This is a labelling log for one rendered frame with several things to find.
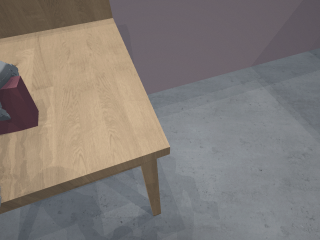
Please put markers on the table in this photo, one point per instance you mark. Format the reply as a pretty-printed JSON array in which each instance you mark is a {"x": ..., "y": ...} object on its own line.
[{"x": 95, "y": 119}]

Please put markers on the sponge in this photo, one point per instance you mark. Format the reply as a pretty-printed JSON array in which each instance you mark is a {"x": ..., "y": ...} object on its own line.
[{"x": 18, "y": 103}]

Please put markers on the left robot hand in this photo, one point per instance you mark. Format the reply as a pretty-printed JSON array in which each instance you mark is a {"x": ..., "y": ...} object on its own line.
[{"x": 6, "y": 72}]

